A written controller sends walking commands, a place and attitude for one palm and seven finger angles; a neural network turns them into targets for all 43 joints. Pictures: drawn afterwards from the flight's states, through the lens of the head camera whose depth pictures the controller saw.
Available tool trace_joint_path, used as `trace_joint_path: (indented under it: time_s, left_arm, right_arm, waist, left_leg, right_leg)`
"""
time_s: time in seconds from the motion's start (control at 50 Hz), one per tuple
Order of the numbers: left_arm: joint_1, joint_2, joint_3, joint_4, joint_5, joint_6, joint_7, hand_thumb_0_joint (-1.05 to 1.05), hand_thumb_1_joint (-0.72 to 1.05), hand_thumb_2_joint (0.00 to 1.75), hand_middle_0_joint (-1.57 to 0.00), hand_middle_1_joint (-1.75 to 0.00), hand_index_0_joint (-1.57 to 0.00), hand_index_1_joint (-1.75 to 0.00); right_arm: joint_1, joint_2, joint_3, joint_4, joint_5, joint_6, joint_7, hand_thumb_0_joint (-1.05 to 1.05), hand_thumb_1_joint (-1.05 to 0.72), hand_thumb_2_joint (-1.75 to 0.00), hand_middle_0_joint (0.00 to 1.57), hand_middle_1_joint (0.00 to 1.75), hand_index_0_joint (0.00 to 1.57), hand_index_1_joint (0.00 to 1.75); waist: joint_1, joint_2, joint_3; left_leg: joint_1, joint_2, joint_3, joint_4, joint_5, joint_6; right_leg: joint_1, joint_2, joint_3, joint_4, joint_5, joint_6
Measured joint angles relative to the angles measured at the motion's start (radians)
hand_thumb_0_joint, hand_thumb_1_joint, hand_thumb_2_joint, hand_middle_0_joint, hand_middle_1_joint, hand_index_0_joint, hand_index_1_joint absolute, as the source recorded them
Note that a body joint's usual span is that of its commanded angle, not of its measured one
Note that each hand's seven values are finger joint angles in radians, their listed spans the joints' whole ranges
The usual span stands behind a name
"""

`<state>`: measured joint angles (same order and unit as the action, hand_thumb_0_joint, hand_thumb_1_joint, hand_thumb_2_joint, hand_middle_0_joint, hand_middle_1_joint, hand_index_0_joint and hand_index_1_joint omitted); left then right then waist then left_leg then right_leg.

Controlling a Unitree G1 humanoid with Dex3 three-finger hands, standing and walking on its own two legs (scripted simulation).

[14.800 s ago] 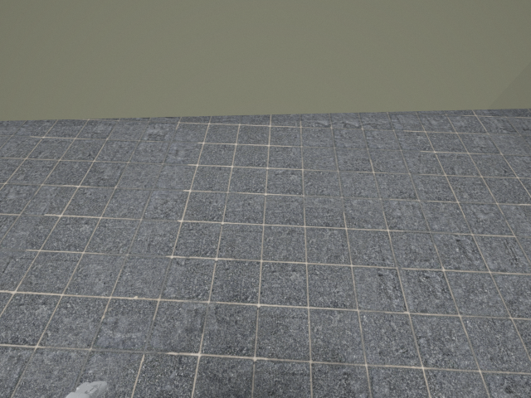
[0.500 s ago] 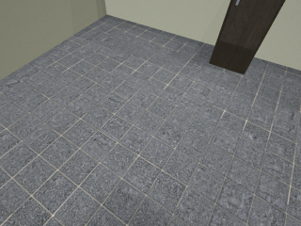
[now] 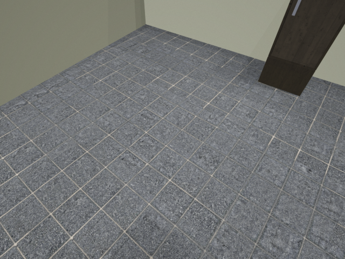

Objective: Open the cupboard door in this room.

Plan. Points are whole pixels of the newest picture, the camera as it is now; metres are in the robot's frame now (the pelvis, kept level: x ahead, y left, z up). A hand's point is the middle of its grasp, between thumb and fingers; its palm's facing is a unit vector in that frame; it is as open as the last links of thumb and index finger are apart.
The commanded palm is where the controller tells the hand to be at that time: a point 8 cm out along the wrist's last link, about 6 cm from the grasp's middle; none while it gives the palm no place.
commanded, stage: stand and wait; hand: left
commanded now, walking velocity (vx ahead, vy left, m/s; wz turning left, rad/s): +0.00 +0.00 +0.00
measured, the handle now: (298, 4) +1.77 -0.78 -0.04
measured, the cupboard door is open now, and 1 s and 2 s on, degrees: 0 0 0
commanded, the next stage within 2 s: turn or walk to find it in 0.32 s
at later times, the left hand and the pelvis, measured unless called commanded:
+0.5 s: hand out of the picture -0.01 +0.18 -0.17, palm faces +0.05 -0.98 -0.19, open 7.4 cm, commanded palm none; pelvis -0.01 +0.01 +0.00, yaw +0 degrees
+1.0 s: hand out of the picture -0.01 +0.18 -0.17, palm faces +0.02 -0.98 -0.19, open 7.4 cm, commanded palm none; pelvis -0.01 +0.00 +0.00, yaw -2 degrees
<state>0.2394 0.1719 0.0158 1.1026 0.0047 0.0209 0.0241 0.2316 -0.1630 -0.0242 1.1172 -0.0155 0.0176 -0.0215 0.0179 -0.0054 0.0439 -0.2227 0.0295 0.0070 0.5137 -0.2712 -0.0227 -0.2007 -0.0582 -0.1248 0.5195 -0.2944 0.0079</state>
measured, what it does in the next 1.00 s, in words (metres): stands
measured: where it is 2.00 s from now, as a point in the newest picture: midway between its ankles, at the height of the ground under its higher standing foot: outside the picture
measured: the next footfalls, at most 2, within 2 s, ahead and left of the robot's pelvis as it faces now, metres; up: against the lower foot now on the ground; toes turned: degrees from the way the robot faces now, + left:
none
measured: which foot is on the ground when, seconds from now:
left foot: down 0.00-1.00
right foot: down 0.00-1.00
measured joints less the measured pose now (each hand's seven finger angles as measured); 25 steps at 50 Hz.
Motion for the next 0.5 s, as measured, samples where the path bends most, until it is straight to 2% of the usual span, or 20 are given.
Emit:
trace_joint_path:
  time_s: [0.1,0.36,0.5]
  left_arm:
    - [0.028,0.0,-0.006,0.019,0.001,-0.011,0.002,0.0,0.91,0.9,-0.2,-0.3,-0.2,-0.3]
    - [0.052,-0.016,-0.021,0.046,0.001,-0.021,0.002,0.0,0.91,0.9,-0.2,-0.3,-0.19,-0.3]
    - [0.023,-0.019,-0.008,0.015,0.001,-0.016,0.005,0.0,0.91,0.9,-0.2,-0.3,-0.2,-0.3]
  right_arm:
    - [-0.008,-0.001,0.001,0.003,0.002,-0.005,-0.006,0.01,-0.93,-0.9,0.2,0.3,0.2,0.3]
    - [0.007,0.0,0.012,0.014,0.004,-0.018,-0.006,0.01,-0.93,-0.9,0.2,0.3,0.2,0.3]
    - [0.033,0.015,0.01,0.011,0.002,-0.006,0.0,0.0,-0.92,-0.9,0.2,0.3,0.2,0.3]
  waist:
    - [0.007,0.004,0.004]
    - [0.001,0.006,-0.004]
    - [-0.007,0.007,0.001]
  left_leg:
    - [0.009,-0.003,0.002,-0.027,0.019,0.003]
    - [0.044,-0.002,0.018,-0.083,0.047,0.007]
    - [0.008,-0.01,-0.001,-0.042,0.035,0.009]
  right_leg:
    - [0.01,-0.001,0.0,-0.03,0.021,0.001]
    - [0.038,0.003,0.015,-0.085,0.054,0.005]
    - [0.013,-0.007,-0.003,-0.047,0.036,0.006]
